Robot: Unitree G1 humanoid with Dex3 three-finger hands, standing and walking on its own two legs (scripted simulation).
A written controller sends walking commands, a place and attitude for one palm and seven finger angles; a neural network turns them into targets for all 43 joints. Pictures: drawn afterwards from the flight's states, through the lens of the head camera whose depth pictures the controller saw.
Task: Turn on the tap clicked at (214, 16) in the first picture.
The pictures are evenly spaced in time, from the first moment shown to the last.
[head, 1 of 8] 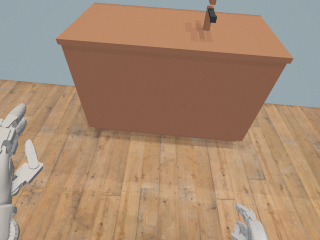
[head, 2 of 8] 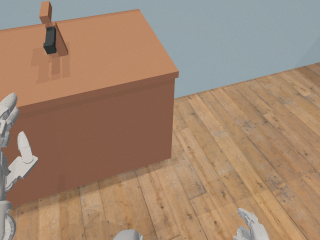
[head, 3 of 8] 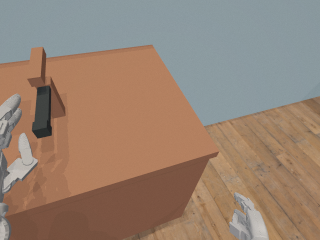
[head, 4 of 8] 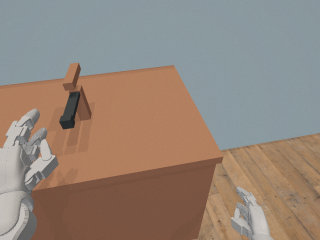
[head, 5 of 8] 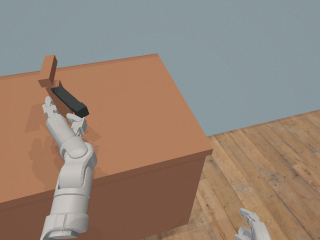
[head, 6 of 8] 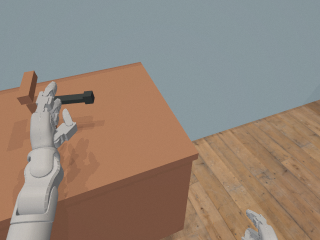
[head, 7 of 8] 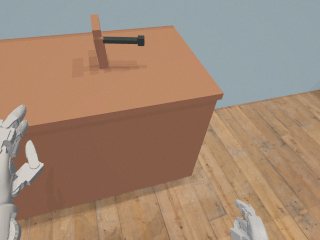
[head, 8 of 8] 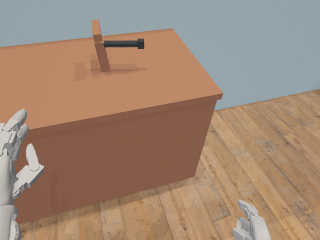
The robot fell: no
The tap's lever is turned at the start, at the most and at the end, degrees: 0 76 76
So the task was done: yes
